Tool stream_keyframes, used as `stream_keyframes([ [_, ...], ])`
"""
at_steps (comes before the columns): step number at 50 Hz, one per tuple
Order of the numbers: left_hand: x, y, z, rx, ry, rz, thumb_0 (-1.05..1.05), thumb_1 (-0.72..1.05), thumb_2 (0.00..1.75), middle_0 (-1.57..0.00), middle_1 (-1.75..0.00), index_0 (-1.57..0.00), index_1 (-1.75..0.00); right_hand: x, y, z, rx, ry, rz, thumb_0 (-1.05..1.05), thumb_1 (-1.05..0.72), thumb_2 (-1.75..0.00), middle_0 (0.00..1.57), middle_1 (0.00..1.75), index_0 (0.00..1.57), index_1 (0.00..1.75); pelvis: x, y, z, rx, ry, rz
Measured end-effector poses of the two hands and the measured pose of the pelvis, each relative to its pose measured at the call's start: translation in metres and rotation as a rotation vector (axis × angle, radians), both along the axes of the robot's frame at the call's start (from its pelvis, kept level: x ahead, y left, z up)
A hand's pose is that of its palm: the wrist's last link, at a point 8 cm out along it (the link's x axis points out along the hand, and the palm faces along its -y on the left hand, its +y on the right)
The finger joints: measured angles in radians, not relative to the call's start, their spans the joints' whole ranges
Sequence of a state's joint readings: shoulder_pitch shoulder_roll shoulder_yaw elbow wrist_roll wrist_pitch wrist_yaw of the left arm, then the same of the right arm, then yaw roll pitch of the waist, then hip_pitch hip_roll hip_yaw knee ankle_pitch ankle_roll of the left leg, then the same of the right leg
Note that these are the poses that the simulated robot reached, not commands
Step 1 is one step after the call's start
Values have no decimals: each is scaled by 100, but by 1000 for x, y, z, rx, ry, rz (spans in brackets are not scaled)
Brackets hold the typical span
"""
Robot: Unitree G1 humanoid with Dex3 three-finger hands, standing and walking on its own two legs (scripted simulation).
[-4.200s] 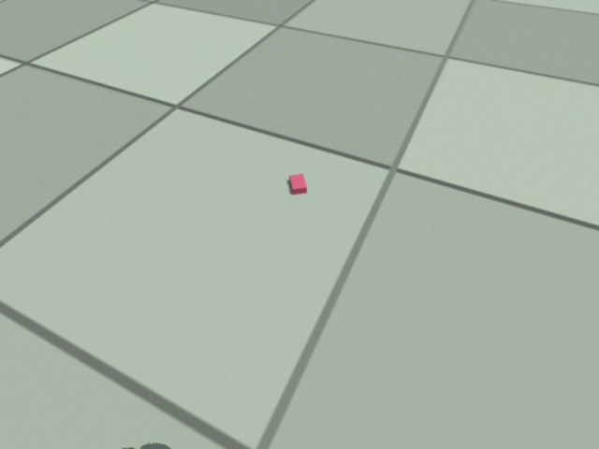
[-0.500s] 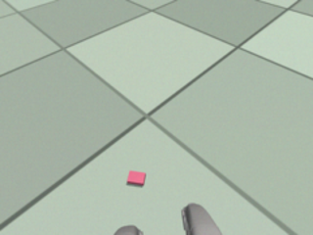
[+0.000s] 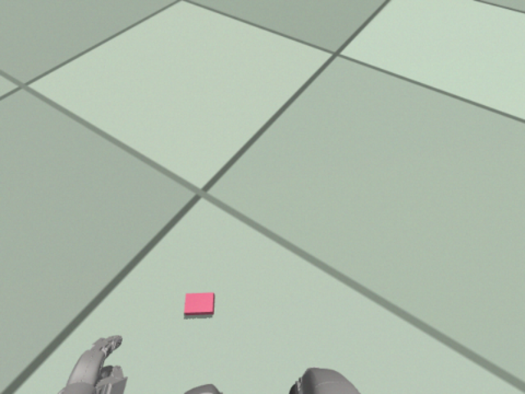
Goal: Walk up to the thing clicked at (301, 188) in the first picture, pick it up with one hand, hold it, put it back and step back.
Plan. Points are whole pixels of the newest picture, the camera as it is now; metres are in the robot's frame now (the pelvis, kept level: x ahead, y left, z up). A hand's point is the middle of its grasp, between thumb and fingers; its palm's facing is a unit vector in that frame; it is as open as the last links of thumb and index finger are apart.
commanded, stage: walk up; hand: left
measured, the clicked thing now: (199, 303) +0.45 +0.23 -0.73
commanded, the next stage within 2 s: stand in 1.32 s
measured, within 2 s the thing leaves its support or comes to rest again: neither
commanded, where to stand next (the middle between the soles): +0.07 -0.03 m, yaw +3 degrees
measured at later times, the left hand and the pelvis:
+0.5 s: hand out of the picture +0.11 +0.24 -0.14, palm faces -0.01 -0.94 -0.34, open 7.4 cm; pelvis +0.02 -0.01 +0.02, yaw +0 degrees
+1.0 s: hand out of the picture +0.12 +0.26 -0.13, palm faces +0.03 -0.95 -0.32, open 7.4 cm; pelvis +0.02 +0.00 +0.03, yaw +1 degrees
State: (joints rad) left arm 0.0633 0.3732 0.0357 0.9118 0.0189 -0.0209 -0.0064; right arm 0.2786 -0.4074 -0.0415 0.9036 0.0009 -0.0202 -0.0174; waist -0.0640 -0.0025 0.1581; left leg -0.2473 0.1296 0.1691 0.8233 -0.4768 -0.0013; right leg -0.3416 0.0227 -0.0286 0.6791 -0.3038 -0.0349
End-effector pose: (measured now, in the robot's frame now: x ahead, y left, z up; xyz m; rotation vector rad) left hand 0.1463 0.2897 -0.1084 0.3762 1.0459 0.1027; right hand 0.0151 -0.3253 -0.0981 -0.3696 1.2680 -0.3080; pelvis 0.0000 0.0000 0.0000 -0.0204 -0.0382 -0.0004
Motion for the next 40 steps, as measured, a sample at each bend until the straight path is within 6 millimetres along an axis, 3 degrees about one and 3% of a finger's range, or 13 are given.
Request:
stream_keyframes([
  [5,7,-7,17,28,-33,5,1,90,90,-21,-30,-20,-30,31,5,-7,55,-71,12,1,-91,-90,20,30,21,30,6,-7,6,29,-8,-27],
  [9,6,-2,19,39,-27,24,1,90,90,-21,-30,-20,-30,47,10,-12,71,-106,43,1,-91,-90,20,30,21,30,10,-6,3,31,-9,-25],
  [15,-8,2,15,18,29,84,1,90,90,-20,-30,-20,-30,49,15,-13,81,-62,54,1,-91,-89,20,30,21,30,13,-8,7,38,-9,-17],
  [25,-38,-2,9,-8,147,141,1,90,90,-20,-30,-20,-30,68,4,-1,58,-24,74,1,-91,-90,20,30,21,30,20,-11,17,34,11,3],
  [40,-32,2,13,-39,111,165,1,90,90,-20,-30,-20,-30,99,15,11,54,-81,115,1,-91,-90,20,30,21,30,19,-6,23,23,7,17],
])
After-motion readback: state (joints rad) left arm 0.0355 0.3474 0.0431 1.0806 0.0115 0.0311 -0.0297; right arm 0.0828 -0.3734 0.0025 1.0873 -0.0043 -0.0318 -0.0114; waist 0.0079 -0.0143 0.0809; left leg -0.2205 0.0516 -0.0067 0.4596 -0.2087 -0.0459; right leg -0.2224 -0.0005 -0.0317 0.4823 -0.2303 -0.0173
